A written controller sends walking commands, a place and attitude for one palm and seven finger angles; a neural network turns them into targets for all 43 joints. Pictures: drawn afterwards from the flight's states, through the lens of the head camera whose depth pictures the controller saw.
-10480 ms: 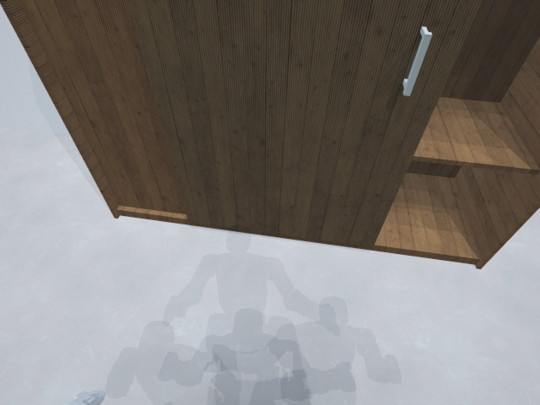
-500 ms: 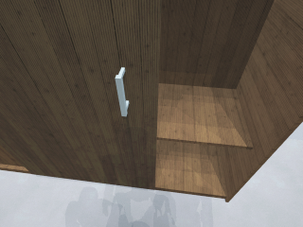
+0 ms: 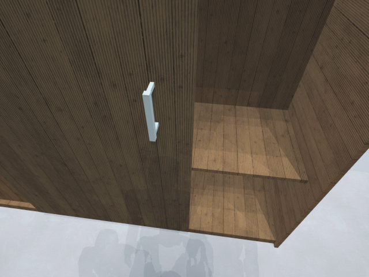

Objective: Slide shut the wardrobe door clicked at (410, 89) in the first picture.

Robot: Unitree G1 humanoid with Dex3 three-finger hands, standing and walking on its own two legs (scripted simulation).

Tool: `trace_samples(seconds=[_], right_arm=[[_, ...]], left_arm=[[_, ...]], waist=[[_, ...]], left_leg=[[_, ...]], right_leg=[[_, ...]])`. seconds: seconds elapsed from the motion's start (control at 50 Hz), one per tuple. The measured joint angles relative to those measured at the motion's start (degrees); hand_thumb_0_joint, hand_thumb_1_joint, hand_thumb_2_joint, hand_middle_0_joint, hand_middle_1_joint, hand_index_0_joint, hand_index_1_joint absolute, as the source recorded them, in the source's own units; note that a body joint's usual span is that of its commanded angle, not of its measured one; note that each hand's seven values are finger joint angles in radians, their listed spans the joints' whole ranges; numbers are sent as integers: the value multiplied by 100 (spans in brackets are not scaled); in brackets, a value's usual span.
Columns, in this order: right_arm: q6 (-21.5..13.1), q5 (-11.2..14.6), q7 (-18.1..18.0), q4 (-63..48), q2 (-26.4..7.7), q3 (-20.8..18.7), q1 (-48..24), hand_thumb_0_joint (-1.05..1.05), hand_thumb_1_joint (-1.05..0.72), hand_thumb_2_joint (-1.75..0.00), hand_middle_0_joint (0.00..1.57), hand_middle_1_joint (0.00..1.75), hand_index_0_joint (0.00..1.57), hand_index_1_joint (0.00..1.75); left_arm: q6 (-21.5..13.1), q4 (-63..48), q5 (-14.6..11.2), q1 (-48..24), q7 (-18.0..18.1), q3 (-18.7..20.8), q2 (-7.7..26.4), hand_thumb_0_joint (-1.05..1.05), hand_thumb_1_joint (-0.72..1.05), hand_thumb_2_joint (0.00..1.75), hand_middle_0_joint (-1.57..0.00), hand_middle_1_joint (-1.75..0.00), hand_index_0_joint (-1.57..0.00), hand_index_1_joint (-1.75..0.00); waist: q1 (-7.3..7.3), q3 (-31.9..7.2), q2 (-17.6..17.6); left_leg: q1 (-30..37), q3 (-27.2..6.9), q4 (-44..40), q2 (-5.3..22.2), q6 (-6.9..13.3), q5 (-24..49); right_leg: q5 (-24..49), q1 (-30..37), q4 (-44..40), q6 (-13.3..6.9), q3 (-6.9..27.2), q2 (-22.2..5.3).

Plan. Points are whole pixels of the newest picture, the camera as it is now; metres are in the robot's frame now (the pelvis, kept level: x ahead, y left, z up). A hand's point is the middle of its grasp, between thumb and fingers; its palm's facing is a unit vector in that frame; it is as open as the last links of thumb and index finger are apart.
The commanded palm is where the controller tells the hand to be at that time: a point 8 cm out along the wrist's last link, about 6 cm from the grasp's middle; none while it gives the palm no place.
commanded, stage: look again from close up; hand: left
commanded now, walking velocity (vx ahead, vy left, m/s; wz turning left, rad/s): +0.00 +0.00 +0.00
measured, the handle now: (152, 113) +0.47 +0.12 +0.11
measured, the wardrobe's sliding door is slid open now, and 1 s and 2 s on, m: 0.46 0.46 0.46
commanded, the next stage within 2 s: raise the hand with hooked fingers in 0.32 s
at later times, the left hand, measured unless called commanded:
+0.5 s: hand out of the picture +0.02 +0.18 -0.15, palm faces +0.13 -0.96 -0.23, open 7.3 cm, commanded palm +0.09 +0.21 -0.06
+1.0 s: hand (86, 266) +0.15 +0.21 -0.02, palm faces +0.08 -0.99 -0.07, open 9.5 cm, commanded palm +0.14 +0.26 +0.00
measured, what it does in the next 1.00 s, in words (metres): lowers itself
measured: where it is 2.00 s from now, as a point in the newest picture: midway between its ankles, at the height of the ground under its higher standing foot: outside the picture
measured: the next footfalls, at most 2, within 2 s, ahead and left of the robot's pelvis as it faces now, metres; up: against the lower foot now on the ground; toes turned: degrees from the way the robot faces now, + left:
none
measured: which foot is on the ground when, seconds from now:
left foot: down 0.00-1.00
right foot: down 0.00-1.00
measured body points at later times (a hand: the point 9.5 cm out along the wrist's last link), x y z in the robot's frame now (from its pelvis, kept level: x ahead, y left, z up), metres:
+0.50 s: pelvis -0.01 +0.00 +0.00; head +0.00 -0.01 +0.45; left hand +0.01 +0.23 -0.13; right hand -0.02 -0.21 -0.16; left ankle -0.02 +0.12 -0.74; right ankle +0.02 -0.07 -0.74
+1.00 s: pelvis -0.03 +0.01 -0.07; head +0.03 +0.02 +0.38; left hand +0.14 +0.26 -0.01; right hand +0.21 -0.22 -0.12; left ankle -0.02 +0.12 -0.74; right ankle +0.02 -0.07 -0.74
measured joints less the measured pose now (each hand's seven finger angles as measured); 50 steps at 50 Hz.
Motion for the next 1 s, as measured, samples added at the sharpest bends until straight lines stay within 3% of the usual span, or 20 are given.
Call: trace_samples(seconds=[0.44,0.46,0.48,0.52,0.58,0.64,0.74,0.78,0.84,0.9,1.0], right_arm=[[52,-30,21,-72,22,-22,51,0,-91,-90,20,30,20,30],[13,13,-12,-328,-20,20,82,0,-91,-90,20,30,20,30],[-228,73,-100,-594,-69,35,134,1,-91,-90,20,30,20,30],[-809,181,-289,-981,-223,-42,170,1,-91,-90,21,30,20,30],[-1444,276,-451,-1464,-564,-170,-13,2,-92,-90,21,30,20,30],[-1819,189,-429,-1900,-848,-379,-314,2,-92,-90,21,30,20,30],[-1860,237,-52,-2602,-981,-663,-898,1,-91,-90,20,30,20,30],[-1715,274,63,-2875,-954,-732,-1084,1,-91,-90,20,30,20,30],[-1468,295,82,-3285,-915,-750,-1248,1,-91,-90,20,30,20,30],[-1356,304,-3,-3565,-833,-662,-1268,1,-91,-90,20,30,20,30],[-1391,291,-132,-3501,-680,-318,-1191,1,-91,-90,20,30,20,30]], left_arm=[[-8,-26,2,42,-18,-43,-15,1,91,90,-20,-30,-20,-29],[249,-850,-310,300,-51,-56,4,1,91,90,-20,-30,-20,-30],[402,-1823,-459,637,105,-46,90,3,93,89,-20,-30,-21,-30],[335,-3304,-740,1068,373,61,258,5,96,89,-21,-31,-21,-30],[-19,-4709,-1024,1004,498,152,383,6,93,88,-20,-33,-21,-32],[-684,-5470,-1067,464,282,287,381,5,87,86,-20,-36,-20,-35],[-2235,-5937,-1315,84,-915,520,123,2,75,82,-21,-42,-21,-41],[-2620,-5999,-1263,253,-1394,568,114,2,70,80,-21,-45,-22,-44],[-2489,-6189,-1227,688,-1674,587,248,1,62,77,-22,-49,-23,-48],[-2256,-6428,-1330,1033,-1601,699,453,1,54,74,-23,-53,-23,-53],[-2411,-6915,-1622,959,-1605,948,704,2,42,69,-24,-61,-24,-60]], waist=[[-31,48,2],[-87,113,3],[-101,181,13],[-191,190,104],[-388,129,252],[-412,-129,254],[-322,-536,-96],[-253,-594,-239],[-149,-535,-300],[-32,-449,-259],[142,-340,-28]], left_leg=[[-102,-17,59,-9,-7,12],[-149,-19,122,-18,0,-4],[-153,19,178,-10,7,-32],[-250,53,332,2,12,-108],[-664,-23,768,-42,42,-249],[-1337,-29,1380,-80,60,-467],[-2372,48,2439,-69,22,-842],[-2647,31,2841,-58,22,-1118],[-2883,-42,3249,-40,29,-1242],[-3081,-183,3542,-36,35,-1458],[-3344,-449,3806,-30,57,-1531]], right_leg=[[-12,-109,91,-16,-16,-16],[-40,-165,173,-10,-20,-31],[-64,-196,247,-7,17,-24],[-116,-298,391,0,49,-21],[-268,-655,778,52,-26,-103],[-505,-1336,1411,62,-32,-185],[-943,-2459,2549,8,81,-216],[-1108,-2745,2919,-7,108,-198],[-1288,-2928,3260,-29,47,-194],[-1382,-3016,3406,-21,-91,-210],[-1386,-3061,3398,6,-351,-213]])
